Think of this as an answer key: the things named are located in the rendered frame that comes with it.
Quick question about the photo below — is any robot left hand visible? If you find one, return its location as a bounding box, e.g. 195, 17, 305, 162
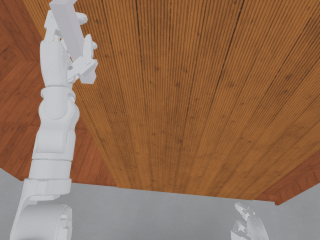
40, 10, 98, 90

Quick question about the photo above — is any robot right hand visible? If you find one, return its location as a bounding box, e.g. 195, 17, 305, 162
230, 202, 269, 240

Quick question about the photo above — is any robot left upper arm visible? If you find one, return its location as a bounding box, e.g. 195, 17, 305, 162
12, 204, 73, 240

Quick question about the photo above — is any wardrobe door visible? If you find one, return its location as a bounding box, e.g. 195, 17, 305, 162
261, 149, 320, 196
22, 0, 320, 201

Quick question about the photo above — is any robot left forearm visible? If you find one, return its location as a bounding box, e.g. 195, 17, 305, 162
9, 85, 80, 240

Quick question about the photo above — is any handle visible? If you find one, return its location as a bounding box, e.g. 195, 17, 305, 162
49, 0, 98, 84

